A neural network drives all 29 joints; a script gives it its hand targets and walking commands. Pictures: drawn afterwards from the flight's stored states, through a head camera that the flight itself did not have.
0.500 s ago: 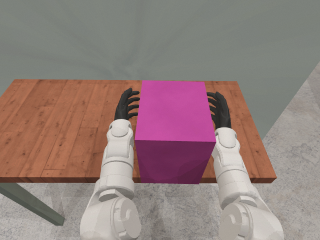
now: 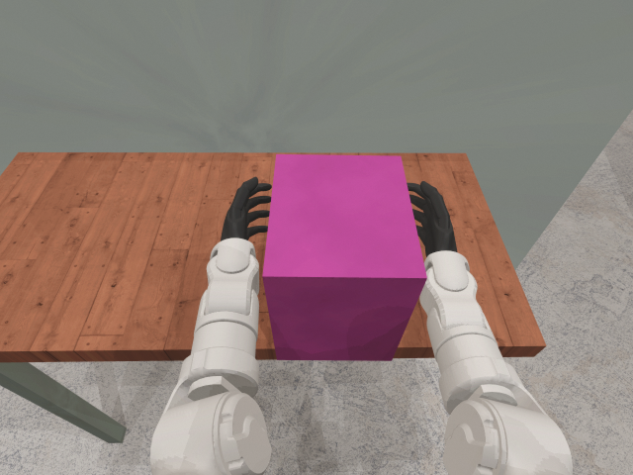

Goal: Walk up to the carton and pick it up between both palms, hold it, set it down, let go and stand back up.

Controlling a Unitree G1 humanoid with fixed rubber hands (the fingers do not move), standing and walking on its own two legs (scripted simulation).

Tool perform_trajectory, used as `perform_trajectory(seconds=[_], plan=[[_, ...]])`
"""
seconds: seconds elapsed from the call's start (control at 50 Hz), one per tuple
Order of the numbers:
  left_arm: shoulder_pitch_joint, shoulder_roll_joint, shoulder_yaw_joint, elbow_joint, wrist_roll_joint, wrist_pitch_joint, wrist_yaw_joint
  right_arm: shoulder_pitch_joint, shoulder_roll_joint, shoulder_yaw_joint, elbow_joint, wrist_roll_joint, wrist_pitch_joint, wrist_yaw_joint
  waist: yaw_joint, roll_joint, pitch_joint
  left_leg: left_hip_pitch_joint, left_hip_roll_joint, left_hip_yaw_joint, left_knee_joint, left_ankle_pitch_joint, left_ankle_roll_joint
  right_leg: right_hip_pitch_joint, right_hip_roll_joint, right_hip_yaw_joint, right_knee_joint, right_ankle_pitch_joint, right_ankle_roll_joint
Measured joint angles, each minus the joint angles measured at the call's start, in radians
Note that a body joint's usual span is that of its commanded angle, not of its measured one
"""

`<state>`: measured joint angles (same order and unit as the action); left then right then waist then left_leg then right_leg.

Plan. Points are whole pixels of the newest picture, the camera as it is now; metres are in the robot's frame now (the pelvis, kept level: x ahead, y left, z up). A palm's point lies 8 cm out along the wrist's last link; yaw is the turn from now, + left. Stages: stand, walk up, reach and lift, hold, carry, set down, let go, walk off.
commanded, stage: set down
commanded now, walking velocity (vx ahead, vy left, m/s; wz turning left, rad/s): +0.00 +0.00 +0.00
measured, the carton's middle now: (336, 262) +0.38 -0.01 +0.05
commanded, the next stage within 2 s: none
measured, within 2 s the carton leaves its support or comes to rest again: neither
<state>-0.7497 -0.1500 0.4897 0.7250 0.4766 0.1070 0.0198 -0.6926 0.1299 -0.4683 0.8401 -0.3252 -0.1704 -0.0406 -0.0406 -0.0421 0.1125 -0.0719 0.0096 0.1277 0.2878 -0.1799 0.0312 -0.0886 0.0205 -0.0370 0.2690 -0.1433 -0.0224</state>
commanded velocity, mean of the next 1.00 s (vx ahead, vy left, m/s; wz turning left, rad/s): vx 0.00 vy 0.00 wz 0.00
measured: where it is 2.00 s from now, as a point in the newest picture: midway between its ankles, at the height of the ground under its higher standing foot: outside the picture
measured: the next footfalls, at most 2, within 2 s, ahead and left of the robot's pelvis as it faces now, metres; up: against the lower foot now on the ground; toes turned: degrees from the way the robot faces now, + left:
none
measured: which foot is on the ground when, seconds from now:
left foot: down 0.00-1.00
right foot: down 0.00-1.00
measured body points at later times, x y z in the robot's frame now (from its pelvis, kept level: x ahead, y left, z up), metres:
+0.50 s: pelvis -0.01 -0.01 -0.01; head +0.01 +0.01 +0.44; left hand +0.43 +0.15 +0.10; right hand +0.42 -0.18 +0.10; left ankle -0.01 +0.10 -0.75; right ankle +0.00 -0.10 -0.75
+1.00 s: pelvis -0.03 -0.03 -0.01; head -0.01 -0.01 +0.44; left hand +0.44 +0.16 +0.18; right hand +0.43 -0.18 +0.17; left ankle -0.01 +0.10 -0.75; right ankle +0.00 -0.10 -0.75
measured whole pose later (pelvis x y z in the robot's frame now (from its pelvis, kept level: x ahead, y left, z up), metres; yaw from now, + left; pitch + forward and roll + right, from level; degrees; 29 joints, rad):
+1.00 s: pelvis -0.03 -0.03 -0.01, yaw +2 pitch +8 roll +0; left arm -1.11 0.28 0.04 1.03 -0.18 0.31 0.12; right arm -1.05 -0.18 -0.03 0.97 0.31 0.27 -0.24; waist -0.06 -0.03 -0.12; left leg -0.39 0.03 0.04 0.40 -0.15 -0.01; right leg -0.38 0.05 -0.07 0.36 -0.12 -0.06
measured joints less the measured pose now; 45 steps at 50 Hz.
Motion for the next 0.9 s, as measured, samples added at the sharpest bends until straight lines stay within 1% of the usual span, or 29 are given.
perform_trajectory(seconds=[0.04,0.1,0.16,0.22,0.3,0.4,0.46,0.54,0.6,0.68,0.74,0.82,0.9], plan=[[0.003,0.034,-0.053,0.035,-0.048,0.003,0.026,-0.003,-0.041,0.069,0.05,0.06,0.017,-0.016,0.002,0.004,-0.003,-0.026,0.004,0.003,0.017,-0.005,0.0,-0.023,0.003,0.002,0.007,0.001,-0.001],[-0.008,0.084,-0.143,0.092,-0.159,-0.015,0.08,-0.017,-0.081,0.151,0.105,0.168,0.041,-0.057,0.006,0.017,-0.026,-0.114,0.013,0.004,0.057,-0.013,0.001,-0.1,0.008,0.003,0.023,0.007,-0.004],[-0.041,0.119,-0.208,0.151,-0.25,-0.055,0.126,-0.029,-0.099,0.208,0.112,0.243,0.054,-0.09,0.016,0.03,-0.078,-0.227,0.02,0.006,0.095,-0.017,0.003,-0.208,0.013,0.005,0.046,0.013,-0.005],[-0.073,0.136,-0.247,0.211,-0.313,-0.096,0.152,-0.037,-0.116,0.256,0.102,0.297,0.055,-0.118,0.027,0.045,-0.155,-0.33,0.027,0.002,0.132,-0.025,0.003,-0.303,0.018,0.004,0.065,0.014,-0.005],[-0.099,0.163,-0.276,0.282,-0.362,-0.121,0.154,-0.073,-0.15,0.313,0.138,0.354,0.048,-0.142,0.034,0.058,-0.227,-0.386,0.035,-0.012,0.172,-0.043,-0.002,-0.349,0.025,0.001,0.087,0.004,-0.006],[-0.117,0.211,-0.306,0.323,-0.406,-0.09,0.139,-0.14,-0.213,0.367,0.241,0.438,0.054,-0.155,0.035,0.046,-0.232,-0.341,0.037,-0.031,0.185,-0.054,-0.004,-0.302,0.033,0.003,0.098,-0.008,-0.009],[-0.124,0.241,-0.336,0.316,-0.444,-0.051,0.133,-0.166,-0.255,0.386,0.277,0.499,0.09,-0.153,0.032,0.03,-0.222,-0.31,0.036,-0.041,0.179,-0.05,-0.014,-0.268,0.033,-0.001,0.092,-0.007,-0.015],[-0.148,0.287,-0.39,0.285,-0.509,0.011,0.134,-0.196,-0.305,0.402,0.267,0.574,0.165,-0.146,0.021,0.018,-0.214,-0.295,0.034,-0.053,0.17,-0.033,-0.017,-0.25,0.033,-0.01,0.084,0.006,-0.019],[-0.198,0.324,-0.43,0.296,-0.567,0.043,0.135,-0.238,-0.333,0.409,0.256,0.604,0.228,-0.139,0.012,0.015,-0.216,-0.305,0.03,-0.054,0.163,-0.015,-0.018,-0.266,0.029,-0.012,0.09,0.016,-0.021],[-0.286,0.359,-0.476,0.358,-0.637,0.063,0.137,-0.309,-0.352,0.418,0.265,0.619,0.303,-0.128,0.003,0.013,-0.232,-0.336,0.023,-0.052,0.151,0.009,-0.018,-0.312,0.023,-0.009,0.108,0.025,-0.024],[-0.34,0.372,-0.497,0.407,-0.674,0.072,0.137,-0.348,-0.353,0.425,0.27,0.62,0.344,-0.125,0.0,0.015,-0.244,-0.358,0.02,-0.052,0.146,0.02,-0.02,-0.341,0.02,-0.008,0.119,0.027,-0.025],[-0.376,0.382,-0.499,0.428,-0.691,0.095,0.131,-0.367,-0.337,0.429,0.245,0.61,0.381,-0.141,-0.002,0.018,-0.246,-0.365,0.02,-0.057,0.14,0.026,-0.024,-0.35,0.021,-0.01,0.121,0.027,-0.03],[-0.376,0.399,-0.477,0.388,-0.679,0.131,0.119,-0.362,-0.319,0.43,0.194,0.612,0.408,-0.172,-0.006,0.016,-0.239,-0.35,0.02,-0.068,0.129,0.028,-0.03,-0.334,0.023,-0.018,0.112,0.024,-0.035]])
